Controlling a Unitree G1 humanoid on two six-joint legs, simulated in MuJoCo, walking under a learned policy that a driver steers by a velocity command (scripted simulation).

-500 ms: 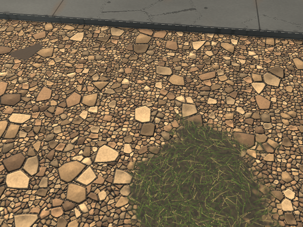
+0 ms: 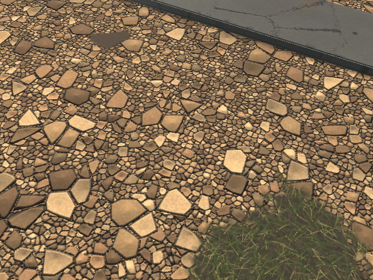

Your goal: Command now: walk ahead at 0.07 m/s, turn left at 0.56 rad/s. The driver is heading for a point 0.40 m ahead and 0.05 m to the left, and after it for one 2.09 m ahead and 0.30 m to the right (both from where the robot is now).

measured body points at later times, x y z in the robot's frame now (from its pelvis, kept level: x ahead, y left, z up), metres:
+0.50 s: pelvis +0.04 -0.05 +0.02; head +0.05 -0.06 +0.47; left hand +0.01 +0.24 -0.09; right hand +0.22 -0.28 -0.11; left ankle +0.05 +0.06 -0.68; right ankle +0.04 -0.15 -0.73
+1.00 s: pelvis +0.19 +0.06 +0.02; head +0.21 +0.08 +0.47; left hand +0.11 +0.30 -0.13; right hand +0.38 -0.14 -0.10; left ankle +0.17 +0.13 -0.73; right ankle +0.17 -0.09 -0.65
